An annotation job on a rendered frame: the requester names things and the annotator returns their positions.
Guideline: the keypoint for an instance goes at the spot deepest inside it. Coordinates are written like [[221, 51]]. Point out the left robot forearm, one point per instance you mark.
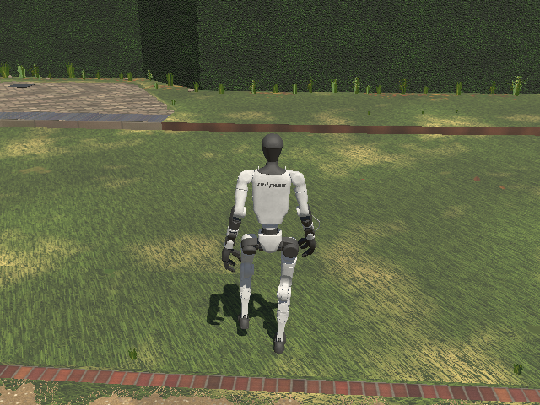
[[232, 231]]

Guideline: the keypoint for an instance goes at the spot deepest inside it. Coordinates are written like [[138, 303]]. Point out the robot left hand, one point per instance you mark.
[[226, 258]]

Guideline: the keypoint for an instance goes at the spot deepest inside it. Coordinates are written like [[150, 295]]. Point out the robot right hand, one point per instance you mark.
[[310, 243]]

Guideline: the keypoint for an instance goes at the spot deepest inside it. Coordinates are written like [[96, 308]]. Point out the left robot thigh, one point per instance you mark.
[[249, 247]]

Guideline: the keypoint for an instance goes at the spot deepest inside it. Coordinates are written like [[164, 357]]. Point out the left robot upper arm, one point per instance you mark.
[[244, 178]]

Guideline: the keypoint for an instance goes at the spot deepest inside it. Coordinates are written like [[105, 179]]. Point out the right robot forearm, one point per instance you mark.
[[308, 225]]

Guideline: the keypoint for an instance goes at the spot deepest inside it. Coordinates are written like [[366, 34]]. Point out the left robot shin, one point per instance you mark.
[[245, 291]]

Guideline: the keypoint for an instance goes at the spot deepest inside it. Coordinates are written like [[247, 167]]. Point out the right robot upper arm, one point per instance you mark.
[[298, 180]]

